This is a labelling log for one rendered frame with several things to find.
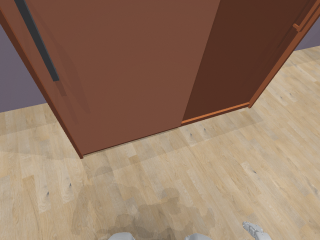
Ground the robot right hand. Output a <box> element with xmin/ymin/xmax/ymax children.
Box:
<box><xmin>242</xmin><ymin>221</ymin><xmax>272</xmax><ymax>240</ymax></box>

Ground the wardrobe door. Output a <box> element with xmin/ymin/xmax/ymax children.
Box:
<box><xmin>182</xmin><ymin>0</ymin><xmax>317</xmax><ymax>121</ymax></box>
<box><xmin>0</xmin><ymin>0</ymin><xmax>220</xmax><ymax>155</ymax></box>

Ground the handle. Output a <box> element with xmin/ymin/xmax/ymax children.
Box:
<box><xmin>296</xmin><ymin>0</ymin><xmax>320</xmax><ymax>32</ymax></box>
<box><xmin>14</xmin><ymin>0</ymin><xmax>60</xmax><ymax>82</ymax></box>

